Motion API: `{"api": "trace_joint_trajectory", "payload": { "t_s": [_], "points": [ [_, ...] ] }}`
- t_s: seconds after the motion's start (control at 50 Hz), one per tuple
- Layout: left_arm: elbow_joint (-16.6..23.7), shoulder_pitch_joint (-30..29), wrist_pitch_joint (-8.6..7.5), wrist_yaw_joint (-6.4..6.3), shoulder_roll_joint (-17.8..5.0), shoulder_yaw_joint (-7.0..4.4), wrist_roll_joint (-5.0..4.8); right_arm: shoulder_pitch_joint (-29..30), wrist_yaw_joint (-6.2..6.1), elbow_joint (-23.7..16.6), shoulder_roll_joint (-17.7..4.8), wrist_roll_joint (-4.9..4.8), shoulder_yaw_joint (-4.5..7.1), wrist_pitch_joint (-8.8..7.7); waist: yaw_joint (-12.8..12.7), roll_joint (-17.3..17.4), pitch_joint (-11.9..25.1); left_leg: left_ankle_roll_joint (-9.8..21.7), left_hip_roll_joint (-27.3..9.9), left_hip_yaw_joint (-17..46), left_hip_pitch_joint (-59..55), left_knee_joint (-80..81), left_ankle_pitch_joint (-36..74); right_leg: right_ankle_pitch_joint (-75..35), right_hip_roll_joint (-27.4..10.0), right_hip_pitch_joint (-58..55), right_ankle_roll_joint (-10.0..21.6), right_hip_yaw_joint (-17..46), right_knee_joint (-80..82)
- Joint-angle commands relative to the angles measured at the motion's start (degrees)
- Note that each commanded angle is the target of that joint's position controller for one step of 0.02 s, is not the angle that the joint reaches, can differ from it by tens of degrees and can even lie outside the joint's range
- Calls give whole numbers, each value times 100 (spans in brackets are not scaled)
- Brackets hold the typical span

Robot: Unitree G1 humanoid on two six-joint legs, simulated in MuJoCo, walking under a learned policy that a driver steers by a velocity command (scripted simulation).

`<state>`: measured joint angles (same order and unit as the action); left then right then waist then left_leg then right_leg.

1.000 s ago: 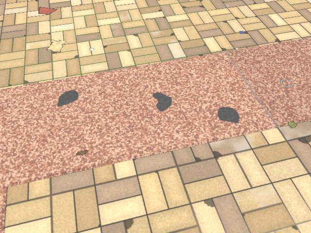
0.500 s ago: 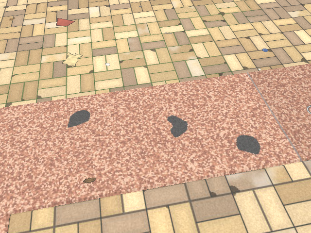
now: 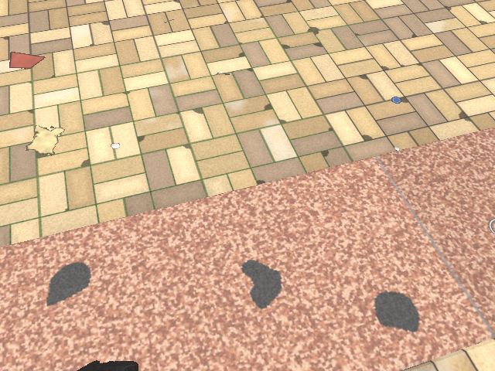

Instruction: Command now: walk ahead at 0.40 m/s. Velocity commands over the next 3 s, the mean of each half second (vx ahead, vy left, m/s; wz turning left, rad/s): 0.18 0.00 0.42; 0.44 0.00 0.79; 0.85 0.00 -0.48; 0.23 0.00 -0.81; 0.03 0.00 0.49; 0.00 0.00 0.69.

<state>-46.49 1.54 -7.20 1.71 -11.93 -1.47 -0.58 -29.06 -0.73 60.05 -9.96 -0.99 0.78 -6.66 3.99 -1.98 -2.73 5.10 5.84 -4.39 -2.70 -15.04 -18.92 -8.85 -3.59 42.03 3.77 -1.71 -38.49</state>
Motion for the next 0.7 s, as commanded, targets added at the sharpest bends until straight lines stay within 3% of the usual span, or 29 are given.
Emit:
{"api": "trace_joint_trajectory", "payload": {
  "t_s": [0.02,0.06,0.08,0.1,0.12,0.14,0.16,0.18,0.2,0.22,0.26,0.3,0.34,0.42,0.54,0.58,0.6,0.62,0.64,0.66,0.68,0.7],
  "points": [
    [431,-321,-97,74,-279,-29,-16,-29,-177,-227,-1114,-15,153,-25,-302,687,55,-38,-1233,432,930,3,4933,-1030,624,-1803,65,-259,1034],
    [181,570,-44,59,-671,-191,27,142,-214,-253,-1102,63,162,87,-768,914,551,-197,-1254,494,509,-891,5775,-632,924,-2703,161,-203,922],
    [-87,1406,-47,36,-819,-275,41,504,-183,-336,-1153,96,167,154,-1273,963,829,-284,-1187,416,500,-1862,5959,-750,857,-3406,271,-122,1103],
    [-352,2196,-23,-27,-1035,-332,138,820,-124,-481,-1112,116,141,169,-1638,689,1169,-427,-888,314,854,-3394,4913,-2160,227,-4258,520,332,1366],
    [-421,2327,11,-22,-1267,-268,445,-461,-21,-318,-150,194,-84,199,-922,-1193,2164,-733,-24,393,2691,-6282,-1074,-5324,-1653,-6288,1637,1994,303],
    [-351,2388,3,8,-838,-150,427,-1401,85,15,-195,-61,-121,144,-867,-968,3393,-617,177,1871,3257,-7371,-2107,-4932,-2296,-6954,2289,3452,573],
    [-33,1587,64,-24,-846,-182,260,-582,91,-299,-792,-158,44,164,-883,-401,2742,-618,-160,1771,3517,-7301,-1716,-3753,-2084,-5969,2100,2896,1025],
    [152,778,113,-82,-717,-135,124,299,15,-656,-1027,-136,148,241,-666,168,1791,-684,-468,1344,3702,-6903,-1238,-2414,-1797,-4803,1729,2284,1450],
    [175,457,145,-133,-572,-58,74,696,-70,-761,-1074,-98,243,363,-488,552,1203,-761,-649,1105,3599,-6672,-1038,-1594,-1599,-3790,1476,1855,1875],
    [148,350,162,-170,-597,-53,131,636,-119,-822,-1020,-57,304,511,-297,348,949,-797,-833,1009,3156,-6430,-834,-1062,-1406,-2972,1311,1453,2106],
    [91,212,220,-186,-665,-82,263,367,-161,-892,-680,-69,311,742,-66,-137,619,-862,-912,775,2735,-6003,-724,-392,-1099,-2004,1226,740,2458],
    [63,221,247,-270,-844,-152,280,582,-212,-1140,-641,-79,340,825,-60,-278,617,-894,-1043,673,2969,-5479,-569,-88,-1128,-2007,1275,428,2603],
    [88,252,309,-389,-1033,-236,236,940,-220,-1385,-753,-42,384,876,-162,-264,797,-885,-1229,656,3248,-5071,-193,555,-1332,-2331,1323,383,2702],
    [196,27,488,-548,-1200,-316,161,1454,-131,-1723,-882,-30,447,922,-255,-355,900,-818,-1313,433,3231,-4310,355,1459,-1478,-2640,1155,-13,2810],
    [177,45,694,-462,-1370,-408,34,1722,85,-2015,-1011,-53,558,963,-286,-469,884,-411,-1033,-109,2613,-2727,95,1558,-1711,-3366,757,-491,2328],
    [128,80,748,-411,-1274,-419,-85,1383,102,-1942,-1054,-48,634,981,-90,-295,877,-90,-800,-233,1983,-1658,567,1986,-1547,-3281,328,-747,1683],
    [15,346,793,-369,-1073,-397,-88,1046,47,-1857,-1342,3,753,975,-30,268,664,196,-871,322,1524,-897,1213,2485,-1151,-2791,-75,-1024,767],
    [194,253,805,-306,-831,-369,70,607,-54,-1820,-2064,2,934,954,-171,1870,457,869,-2151,2446,703,-586,2188,4398,-380,-942,-603,-1416,-1134],
    [617,-462,681,-263,-783,-365,123,418,16,-1913,-2269,36,933,729,-18,1741,650,1626,-2415,4214,462,-77,-781,4605,300,473,-613,-60,-2188],
    [731,-940,550,-192,-1042,-436,-22,531,87,-1936,-2089,39,899,506,129,1047,493,1506,-2450,4388,331,576,-2780,3981,235,1081,-356,594,-2412],
    [744,-952,416,-163,-1236,-515,-135,864,77,-1986,-2018,-21,847,375,-102,989,282,1234,-2438,4289,414,776,-3014,3335,177,1237,-176,726,-2253],
    [575,-740,324,-180,-1300,-562,-84,1145,45,-2061,-1836,-109,776,340,-281,910,315,983,-2296,3925,473,681,-2556,2838,66,1027,-176,779,-2041]
  ]
}}
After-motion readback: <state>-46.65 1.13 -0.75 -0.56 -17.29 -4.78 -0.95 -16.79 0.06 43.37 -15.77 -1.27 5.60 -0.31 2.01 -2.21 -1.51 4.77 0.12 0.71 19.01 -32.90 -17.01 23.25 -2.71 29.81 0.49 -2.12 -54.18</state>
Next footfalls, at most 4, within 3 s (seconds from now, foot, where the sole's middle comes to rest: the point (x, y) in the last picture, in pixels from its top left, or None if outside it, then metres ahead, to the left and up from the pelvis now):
0.10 right None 0.32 -0.08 -0.77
0.60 left None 0.20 0.15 -0.77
1.12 right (196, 344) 0.54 0.12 -0.77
1.52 left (89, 252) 0.84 0.44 -0.77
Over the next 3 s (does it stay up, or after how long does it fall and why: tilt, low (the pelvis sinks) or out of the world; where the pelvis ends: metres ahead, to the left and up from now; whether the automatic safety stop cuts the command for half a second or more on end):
stays up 1.15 0.29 -0.16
